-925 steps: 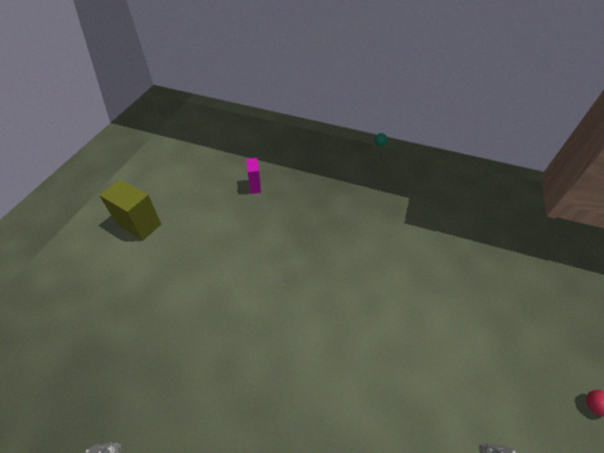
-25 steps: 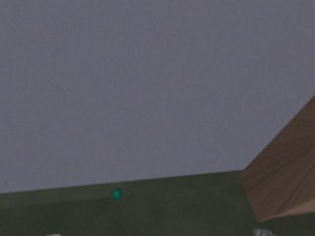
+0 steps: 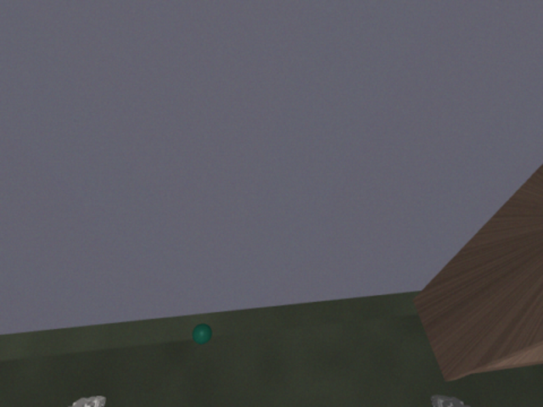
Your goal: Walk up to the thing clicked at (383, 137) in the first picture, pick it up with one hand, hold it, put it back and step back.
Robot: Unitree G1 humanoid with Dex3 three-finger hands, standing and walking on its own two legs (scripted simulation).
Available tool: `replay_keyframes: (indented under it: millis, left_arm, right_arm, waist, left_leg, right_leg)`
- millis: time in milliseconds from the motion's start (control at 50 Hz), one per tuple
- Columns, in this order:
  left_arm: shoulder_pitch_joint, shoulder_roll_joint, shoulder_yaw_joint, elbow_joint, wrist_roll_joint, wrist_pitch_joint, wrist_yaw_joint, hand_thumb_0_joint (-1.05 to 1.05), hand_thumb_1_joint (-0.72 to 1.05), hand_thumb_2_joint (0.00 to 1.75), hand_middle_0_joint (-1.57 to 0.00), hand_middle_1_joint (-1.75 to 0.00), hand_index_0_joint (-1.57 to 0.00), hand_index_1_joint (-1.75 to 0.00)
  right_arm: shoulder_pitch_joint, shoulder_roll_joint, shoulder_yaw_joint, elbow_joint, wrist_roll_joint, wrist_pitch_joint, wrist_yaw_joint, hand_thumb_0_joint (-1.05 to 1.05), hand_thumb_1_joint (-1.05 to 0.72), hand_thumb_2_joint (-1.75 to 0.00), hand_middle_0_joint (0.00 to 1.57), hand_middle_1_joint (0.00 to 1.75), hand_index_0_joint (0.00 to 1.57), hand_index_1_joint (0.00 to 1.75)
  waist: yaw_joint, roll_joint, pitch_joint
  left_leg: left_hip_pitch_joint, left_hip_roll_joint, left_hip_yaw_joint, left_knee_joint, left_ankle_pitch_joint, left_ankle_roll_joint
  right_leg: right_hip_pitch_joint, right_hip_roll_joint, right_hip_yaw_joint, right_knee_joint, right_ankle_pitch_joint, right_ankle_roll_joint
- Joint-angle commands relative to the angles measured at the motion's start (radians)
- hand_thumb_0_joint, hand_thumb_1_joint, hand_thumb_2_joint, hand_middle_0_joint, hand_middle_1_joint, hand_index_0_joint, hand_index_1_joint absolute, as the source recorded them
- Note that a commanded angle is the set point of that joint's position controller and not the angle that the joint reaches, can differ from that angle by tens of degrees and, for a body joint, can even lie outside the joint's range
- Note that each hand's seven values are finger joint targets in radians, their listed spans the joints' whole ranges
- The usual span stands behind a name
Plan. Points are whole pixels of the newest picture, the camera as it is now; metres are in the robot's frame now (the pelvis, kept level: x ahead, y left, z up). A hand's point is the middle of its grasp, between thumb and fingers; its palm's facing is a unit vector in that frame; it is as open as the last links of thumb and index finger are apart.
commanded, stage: stand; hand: left
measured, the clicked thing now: (202, 333) +0.41 +0.24 -0.75
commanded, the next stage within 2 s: none
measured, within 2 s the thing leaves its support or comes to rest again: neither
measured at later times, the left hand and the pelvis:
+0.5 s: hand out of the picture +0.08 +0.25 -0.16, palm faces -0.03 -0.94 -0.35, open 7.4 cm; pelvis +0.01 +0.00 +0.00, yaw +0 degrees
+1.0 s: hand out of the picture +0.09 +0.25 -0.16, palm faces -0.03 -0.94 -0.35, open 7.4 cm; pelvis +0.02 -0.01 +0.00, yaw +0 degrees
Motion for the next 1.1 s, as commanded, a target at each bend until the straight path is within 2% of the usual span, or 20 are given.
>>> replay_keyframes:
  millis: [0,100,120,220,340,380,480,560,580,640,680,720,800,820,860,940,1080]
  left_arm:
    - [-0.023,0.217,0.030,-0.060,0.008,-0.030,0.019,0.00,0.90,0.90,-0.20,-0.30,-0.20,-0.30]
    - [-0.012,0.218,0.026,-0.057,0.008,-0.031,0.019,0.00,0.90,0.90,-0.20,-0.30,-0.20,-0.30]
    - [-0.018,0.229,0.027,-0.060,0.009,-0.032,0.018,0.00,0.90,0.90,-0.20,-0.30,-0.20,-0.30]
    - [-0.016,0.222,0.022,-0.068,0.006,-0.035,0.018,0.00,0.90,0.90,-0.20,-0.30,-0.20,-0.30]
    - [0.001,0.218,0.017,-0.064,0.004,-0.034,0.019,0.00,0.90,0.90,-0.20,-0.30,-0.20,-0.30]
    - [0.003,0.223,0.016,-0.064,0.006,-0.034,0.020,0.00,0.90,0.90,-0.20,-0.30,-0.20,-0.30]
    - [0.004,0.221,0.013,-0.065,0.003,-0.036,0.022,0.00,0.90,0.90,-0.20,-0.30,-0.20,-0.30]
    - [-0.001,0.232,0.017,-0.065,0.005,-0.035,0.024,0.00,0.90,0.90,-0.20,-0.30,-0.20,-0.30]
    - [-0.001,0.229,0.015,-0.063,0.002,-0.035,0.024,0.00,0.90,0.90,-0.20,-0.30,-0.20,-0.30]
    - [0.006,0.228,0.015,-0.064,0.003,-0.037,0.025,0.00,0.90,0.90,-0.20,-0.30,-0.20,-0.30]
    - [0.006,0.231,0.017,-0.062,0.002,-0.035,0.025,0.00,0.90,0.90,-0.20,-0.30,-0.20,-0.30]
    - [0.005,0.222,0.014,-0.064,0.005,-0.034,0.024,0.00,0.90,0.90,-0.20,-0.30,-0.20,-0.30]
    - [0.001,0.228,0.017,-0.063,0.003,-0.033,0.025,0.00,0.90,0.90,-0.20,-0.30,-0.20,-0.30]
    - [-0.003,0.231,0.019,-0.066,0.005,-0.034,0.025,0.00,0.90,0.90,-0.20,-0.30,-0.20,-0.30]
    - [0.000,0.227,0.017,-0.064,0.002,-0.035,0.025,0.00,0.90,0.90,-0.20,-0.30,-0.20,-0.30]
    - [-0.004,0.231,0.019,-0.067,0.005,-0.035,0.027,0.00,0.90,0.90,-0.20,-0.30,-0.20,-0.30]
    - [-0.002,0.225,0.018,-0.065,0.004,-0.034,0.027,0.00,0.90,0.90,-0.20,-0.30,-0.20,-0.30]
  right_arm:
    - [-0.028,-0.216,-0.035,-0.050,-0.004,-0.027,-0.016,0.00,-0.90,-0.90,0.20,0.30,0.20,0.30]
    - [-0.028,-0.221,-0.033,-0.048,-0.005,-0.028,-0.013,0.00,-0.90,-0.90,0.20,0.30,0.20,0.30]
    - [-0.016,-0.218,-0.032,-0.050,-0.006,-0.029,-0.013,0.00,-0.90,-0.90,0.20,0.30,0.20,0.30]
    - [-0.026,-0.225,-0.033,-0.051,-0.005,-0.034,-0.015,0.00,-0.90,-0.90,0.20,0.30,0.20,0.30]
    - [-0.023,-0.231,-0.031,-0.046,-0.002,-0.033,-0.016,0.00,-0.90,-0.90,0.20,0.30,0.20,0.30]
    - [-0.017,-0.226,-0.030,-0.045,-0.001,-0.030,-0.015,0.00,-0.90,-0.90,0.20,0.30,0.20,0.30]
    - [-0.016,-0.232,-0.029,-0.041,-0.002,-0.029,-0.015,0.00,-0.90,-0.90,0.20,0.30,0.20,0.30]
    - [-0.011,-0.227,-0.028,-0.042,-0.003,-0.027,-0.017,0.00,-0.90,-0.90,0.20,0.30,0.20,0.30]
    - [-0.013,-0.225,-0.025,-0.041,-0.002,-0.028,-0.016,0.00,-0.90,-0.90,0.20,0.30,0.20,0.30]
    - [-0.011,-0.227,-0.028,-0.043,-0.002,-0.028,-0.017,0.00,-0.90,-0.90,0.20,0.30,0.20,0.30]
    - [-0.009,-0.226,-0.026,-0.043,-0.002,-0.027,-0.018,0.00,-0.90,-0.90,0.20,0.30,0.20,0.30]
    - [-0.023,-0.229,-0.028,-0.047,-0.001,-0.028,-0.018,0.00,-0.90,-0.90,0.20,0.30,0.20,0.30]
    - [-0.016,-0.226,-0.027,-0.045,-0.001,-0.027,-0.018,0.00,-0.90,-0.90,0.20,0.30,0.20,0.30]
    - [-0.018,-0.224,-0.028,-0.049,-0.002,-0.027,-0.018,0.00,-0.90,-0.90,0.20,0.30,0.20,0.30]
    - [-0.017,-0.224,-0.026,-0.047,0.000,-0.026,-0.018,0.00,-0.90,-0.90,0.20,0.30,0.20,0.30]
    - [-0.016,-0.224,-0.029,-0.051,0.001,-0.026,-0.020,0.00,-0.90,-0.90,0.20,0.30,0.20,0.30]
    - [-0.020,-0.226,-0.029,-0.052,-0.001,-0.022,-0.019,0.00,-0.90,-0.90,0.20,0.30,0.20,0.30]
  waist:
    - [-0.002,0.003,-0.094]
    - [0.000,0.011,-0.033]
    - [-0.006,0.001,-0.065]
    - [0.000,0.004,-0.085]
    - [0.003,0.006,-0.093]
    - [-0.001,-0.012,-0.095]
    - [-0.001,-0.001,-0.092]
    - [-0.005,-0.006,-0.099]
    - [-0.003,-0.006,-0.081]
    - [-0.003,-0.004,-0.113]
    - [-0.002,0.000,-0.087]
    - [0.002,0.005,-0.090]
    - [-0.002,0.006,-0.078]
    - [-0.002,-0.002,-0.101]
    - [0.000,-0.003,-0.081]
    - [-0.005,-0.014,-0.121]
    - [-0.003,0.003,-0.075]
  left_leg:
    - [0.042,0.123,-0.100,-0.028,0.118,0.025]
    - [0.005,0.122,-0.109,-0.052,0.046,0.029]
    - [0.015,0.125,-0.104,-0.048,0.059,0.032]
    - [0.043,0.129,-0.104,-0.032,0.154,0.028]
    - [0.050,0.129,-0.103,-0.030,0.176,0.029]
    - [0.062,0.127,-0.098,-0.028,0.152,0.028]
    - [0.060,0.128,-0.097,-0.022,0.193,0.028]
    - [0.059,0.127,-0.092,-0.021,0.177,0.029]
    - [0.045,0.127,-0.098,-0.028,0.194,0.024]
    - [0.067,0.131,-0.091,-0.010,0.239,0.029]
    - [0.047,0.125,-0.093,-0.025,0.191,0.028]
    - [0.070,0.131,-0.094,-0.017,0.215,0.027]
    - [0.054,0.127,-0.094,-0.026,0.181,0.027]
    - [0.062,0.130,-0.094,-0.020,0.206,0.027]
    - [0.049,0.126,-0.095,-0.024,0.195,0.025]
    - [0.081,0.128,-0.087,-0.003,0.259,0.025]
    - [0.053,0.126,-0.089,-0.021,0.177,0.027]
  right_leg:
    - [0.001,-0.143,0.104,-0.045,0.111,-0.017]
    - [-0.038,-0.138,0.105,-0.057,0.031,-0.015]
    - [-0.018,-0.142,0.104,-0.049,0.046,-0.019]
    - [-0.008,-0.145,0.101,-0.030,0.122,-0.021]
    - [0.003,-0.144,0.096,-0.024,0.155,-0.018]
    - [-0.013,-0.143,0.097,-0.030,0.133,-0.018]
    - [0.001,-0.146,0.100,-0.026,0.186,-0.018]
    - [0.006,-0.147,0.099,-0.023,0.183,-0.018]
    - [0.008,-0.145,0.097,-0.023,0.190,-0.017]
    - [0.030,-0.149,0.092,-0.013,0.243,-0.016]
    - [0.017,-0.145,0.094,-0.025,0.195,-0.013]
    - [0.003,-0.146,0.092,-0.021,0.211,-0.016]
    - [0.007,-0.145,0.097,-0.028,0.178,-0.018]
    - [0.026,-0.146,0.092,-0.019,0.205,-0.019]
    - [0.017,-0.146,0.097,-0.030,0.204,-0.017]
    - [0.040,-0.149,0.091,-0.014,0.293,-0.019]
    - [0.018,-0.145,0.096,-0.032,0.197,-0.018]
